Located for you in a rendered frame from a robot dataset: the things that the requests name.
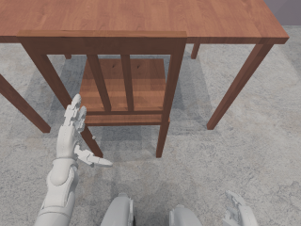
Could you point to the robot right hand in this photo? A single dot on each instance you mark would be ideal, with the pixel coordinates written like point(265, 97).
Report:
point(244, 215)

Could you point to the robot right thigh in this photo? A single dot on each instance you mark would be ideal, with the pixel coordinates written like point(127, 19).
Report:
point(181, 216)

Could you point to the robot thigh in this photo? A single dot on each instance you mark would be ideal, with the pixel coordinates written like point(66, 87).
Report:
point(119, 212)
point(181, 216)

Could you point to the left robot forearm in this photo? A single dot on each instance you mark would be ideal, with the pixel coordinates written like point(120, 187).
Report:
point(61, 181)

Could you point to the table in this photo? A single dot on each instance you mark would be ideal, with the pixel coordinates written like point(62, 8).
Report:
point(205, 22)

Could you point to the robot left thigh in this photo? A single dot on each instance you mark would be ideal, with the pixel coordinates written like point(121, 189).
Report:
point(119, 212)

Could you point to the robot left hand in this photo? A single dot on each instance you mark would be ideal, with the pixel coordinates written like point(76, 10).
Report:
point(69, 135)

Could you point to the chair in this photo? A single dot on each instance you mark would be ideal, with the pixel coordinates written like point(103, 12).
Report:
point(115, 91)

